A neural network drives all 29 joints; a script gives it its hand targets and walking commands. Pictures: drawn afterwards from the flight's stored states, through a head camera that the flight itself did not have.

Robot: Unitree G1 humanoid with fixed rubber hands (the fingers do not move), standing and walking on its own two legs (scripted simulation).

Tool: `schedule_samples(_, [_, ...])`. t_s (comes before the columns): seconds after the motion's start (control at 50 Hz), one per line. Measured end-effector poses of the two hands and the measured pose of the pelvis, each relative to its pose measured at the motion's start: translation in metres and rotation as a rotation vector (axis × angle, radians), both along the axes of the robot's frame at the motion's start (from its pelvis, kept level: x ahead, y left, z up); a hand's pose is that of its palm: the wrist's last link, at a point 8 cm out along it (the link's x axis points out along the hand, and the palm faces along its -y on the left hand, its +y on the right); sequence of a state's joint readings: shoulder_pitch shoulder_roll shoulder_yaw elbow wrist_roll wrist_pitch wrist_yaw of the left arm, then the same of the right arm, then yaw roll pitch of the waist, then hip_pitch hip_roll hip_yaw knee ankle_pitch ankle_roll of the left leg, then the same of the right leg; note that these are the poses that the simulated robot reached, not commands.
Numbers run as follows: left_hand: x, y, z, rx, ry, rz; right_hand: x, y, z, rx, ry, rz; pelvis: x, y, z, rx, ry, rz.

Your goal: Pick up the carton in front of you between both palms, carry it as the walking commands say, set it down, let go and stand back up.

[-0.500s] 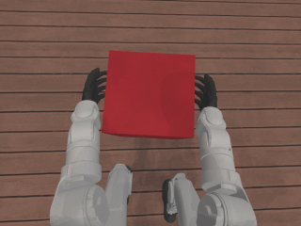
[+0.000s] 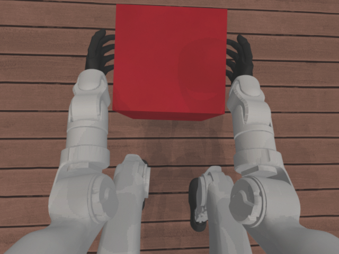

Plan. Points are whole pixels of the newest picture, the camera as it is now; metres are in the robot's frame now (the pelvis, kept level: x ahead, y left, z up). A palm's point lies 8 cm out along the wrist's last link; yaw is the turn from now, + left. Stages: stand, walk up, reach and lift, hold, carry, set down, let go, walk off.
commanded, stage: set down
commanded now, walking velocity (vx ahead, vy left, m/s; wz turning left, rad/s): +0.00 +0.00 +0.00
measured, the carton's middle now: (169, 76) +0.50 +0.07 -0.18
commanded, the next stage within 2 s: none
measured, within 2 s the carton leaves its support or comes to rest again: rests again in 0.98 s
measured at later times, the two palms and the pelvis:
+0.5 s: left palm (107, 78) +0.50 +0.24 -0.25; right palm (212, 81) +0.53 -0.06 -0.25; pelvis -0.01 -0.01 -0.10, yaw -1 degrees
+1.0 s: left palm (109, 81) +0.50 +0.24 -0.30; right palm (208, 85) +0.54 -0.06 -0.31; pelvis -0.02 -0.01 -0.14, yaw -2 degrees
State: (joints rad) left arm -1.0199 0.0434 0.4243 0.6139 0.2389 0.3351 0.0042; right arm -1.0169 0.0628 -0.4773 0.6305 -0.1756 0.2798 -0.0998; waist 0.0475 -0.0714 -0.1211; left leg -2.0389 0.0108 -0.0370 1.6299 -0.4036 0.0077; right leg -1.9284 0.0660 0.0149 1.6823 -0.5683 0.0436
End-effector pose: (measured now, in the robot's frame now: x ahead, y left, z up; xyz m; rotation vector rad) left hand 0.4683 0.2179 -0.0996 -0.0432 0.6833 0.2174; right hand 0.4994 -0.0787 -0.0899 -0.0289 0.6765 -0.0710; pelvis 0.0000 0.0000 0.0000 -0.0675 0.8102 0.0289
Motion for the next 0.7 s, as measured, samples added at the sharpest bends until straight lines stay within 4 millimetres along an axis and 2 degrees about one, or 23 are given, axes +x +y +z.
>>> schedule_samples(0.3, [0.016, 0.012, -0.089, 0.027, 0.028, 0.003, 0.021, 0.012, -0.093, -0.005, 0.026, 0.034, -0.012, -0.006, -0.064, 0.002, 0.01, -0.011])
schedule_samples(0.56, [0.032, 0.021, -0.172, 0.038, 0.056, -0.001, 0.038, 0.02, -0.179, -0.013, 0.052, 0.058, -0.013, -0.009, -0.11, 0.008, -0.038, -0.025])
schedule_samples(0.62, [0.036, 0.025, -0.185, 0.045, 0.061, -0.011, 0.041, 0.023, -0.194, -0.011, 0.057, 0.067, -0.013, -0.009, -0.118, 0.009, -0.059, -0.028])
schedule_samples(0.7, [0.04, 0.028, -0.188, 0.046, 0.058, -0.002, 0.043, 0.026, -0.202, -0.003, 0.054, 0.072, -0.011, -0.007, -0.124, 0.011, -0.084, -0.031])
